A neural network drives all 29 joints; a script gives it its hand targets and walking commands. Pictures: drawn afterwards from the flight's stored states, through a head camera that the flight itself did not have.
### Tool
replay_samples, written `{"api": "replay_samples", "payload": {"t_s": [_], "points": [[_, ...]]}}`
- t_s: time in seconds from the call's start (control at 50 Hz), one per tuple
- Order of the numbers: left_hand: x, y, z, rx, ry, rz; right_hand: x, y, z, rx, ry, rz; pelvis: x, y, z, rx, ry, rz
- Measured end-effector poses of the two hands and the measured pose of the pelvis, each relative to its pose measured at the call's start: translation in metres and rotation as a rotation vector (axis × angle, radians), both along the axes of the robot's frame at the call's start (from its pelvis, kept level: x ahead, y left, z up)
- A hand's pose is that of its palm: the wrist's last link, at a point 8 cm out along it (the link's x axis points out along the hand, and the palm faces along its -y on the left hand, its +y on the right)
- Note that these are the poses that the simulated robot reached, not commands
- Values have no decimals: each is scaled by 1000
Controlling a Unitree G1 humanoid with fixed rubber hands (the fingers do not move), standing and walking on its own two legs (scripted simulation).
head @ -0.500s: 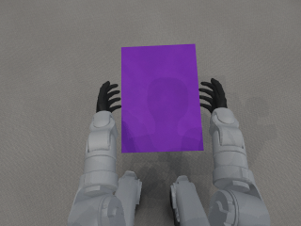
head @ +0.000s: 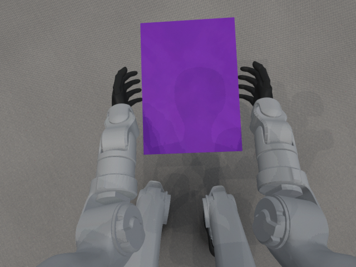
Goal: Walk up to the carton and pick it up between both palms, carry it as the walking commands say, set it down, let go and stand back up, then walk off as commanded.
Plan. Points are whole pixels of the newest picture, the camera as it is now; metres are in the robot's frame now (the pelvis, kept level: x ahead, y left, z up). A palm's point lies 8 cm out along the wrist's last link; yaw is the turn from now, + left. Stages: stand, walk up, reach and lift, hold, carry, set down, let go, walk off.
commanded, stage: set down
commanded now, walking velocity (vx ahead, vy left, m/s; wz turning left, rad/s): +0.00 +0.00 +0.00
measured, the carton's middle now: (189, 93) +0.52 +0.00 -0.16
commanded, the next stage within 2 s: none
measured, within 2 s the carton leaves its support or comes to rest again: neither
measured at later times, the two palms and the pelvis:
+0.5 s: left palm (133, 107) +0.48 +0.15 -0.17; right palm (248, 102) +0.50 -0.15 -0.17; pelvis -0.02 +0.00 -0.07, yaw +0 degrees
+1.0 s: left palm (141, 109) +0.50 +0.14 -0.26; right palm (240, 103) +0.53 -0.15 -0.26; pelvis -0.02 +0.00 -0.13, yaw +0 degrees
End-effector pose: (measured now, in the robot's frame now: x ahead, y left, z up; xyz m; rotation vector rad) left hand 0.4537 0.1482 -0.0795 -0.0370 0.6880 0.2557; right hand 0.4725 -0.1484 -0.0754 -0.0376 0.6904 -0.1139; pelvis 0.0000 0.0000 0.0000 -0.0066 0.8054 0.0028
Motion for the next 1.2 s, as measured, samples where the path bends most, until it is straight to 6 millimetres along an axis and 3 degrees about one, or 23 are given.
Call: {"api": "replay_samples", "payload": {"t_s": [0.66,1.2], "points": [[31,-3,-120,7,13,-6,35,-4,-122,-21,16,35,-18,-4,-91,12,25,-19],[52,-5,-219,7,48,-31,57,-9,-221,-20,53,66,-15,-4,-142,22,-28,-35]]}}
